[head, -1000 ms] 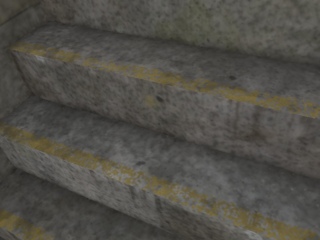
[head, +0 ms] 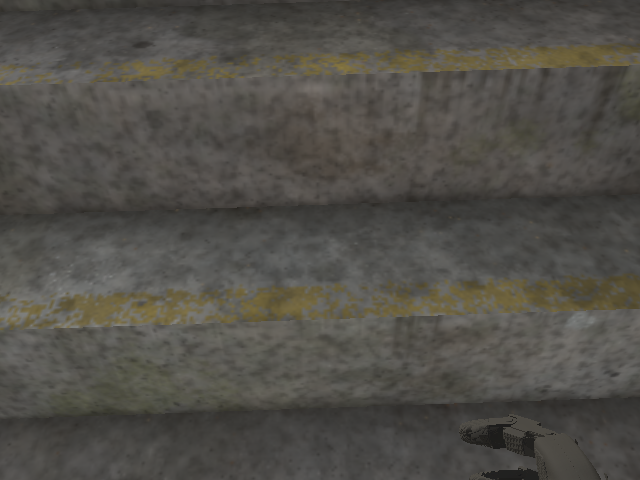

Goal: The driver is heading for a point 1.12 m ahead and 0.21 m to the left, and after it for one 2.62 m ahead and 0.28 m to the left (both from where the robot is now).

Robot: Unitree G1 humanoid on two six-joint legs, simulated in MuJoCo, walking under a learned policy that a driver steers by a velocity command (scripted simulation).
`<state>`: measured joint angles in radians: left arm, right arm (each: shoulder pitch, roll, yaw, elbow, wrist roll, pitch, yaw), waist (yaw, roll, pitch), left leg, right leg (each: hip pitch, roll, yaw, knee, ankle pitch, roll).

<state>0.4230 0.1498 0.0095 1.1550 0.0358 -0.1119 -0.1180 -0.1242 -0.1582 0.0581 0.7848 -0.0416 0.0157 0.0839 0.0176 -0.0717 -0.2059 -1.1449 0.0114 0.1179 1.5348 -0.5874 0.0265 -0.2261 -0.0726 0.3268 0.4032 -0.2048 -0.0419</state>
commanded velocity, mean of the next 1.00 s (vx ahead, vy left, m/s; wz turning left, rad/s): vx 0.36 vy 0.00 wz -0.04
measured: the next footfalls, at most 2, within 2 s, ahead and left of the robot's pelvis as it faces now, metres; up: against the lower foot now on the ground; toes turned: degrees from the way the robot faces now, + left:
right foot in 0.58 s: +0.41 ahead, -0.07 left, +0.44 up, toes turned -11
left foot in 0.96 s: +0.41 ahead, +0.19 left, +0.44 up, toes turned -3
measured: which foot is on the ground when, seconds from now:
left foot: down 0.00-0.64, up 0.66-0.94, down 0.96-1.00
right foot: down 0.00-0.02, up 0.04-0.56, down 0.58-1.00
